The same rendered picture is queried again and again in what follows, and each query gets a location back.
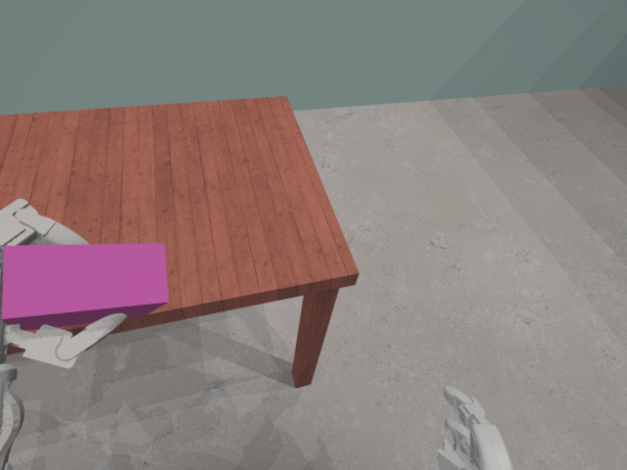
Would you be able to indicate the sponge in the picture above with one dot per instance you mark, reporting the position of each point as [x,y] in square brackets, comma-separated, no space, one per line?
[62,285]

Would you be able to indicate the left robot hand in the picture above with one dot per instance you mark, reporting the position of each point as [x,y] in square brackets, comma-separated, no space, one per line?
[21,225]

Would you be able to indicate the right robot hand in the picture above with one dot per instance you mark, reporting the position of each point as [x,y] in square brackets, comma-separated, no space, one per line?
[483,448]

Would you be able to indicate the table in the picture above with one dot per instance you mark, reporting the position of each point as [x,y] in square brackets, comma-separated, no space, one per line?
[229,186]

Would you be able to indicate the left robot forearm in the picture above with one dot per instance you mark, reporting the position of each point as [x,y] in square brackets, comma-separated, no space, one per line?
[11,413]

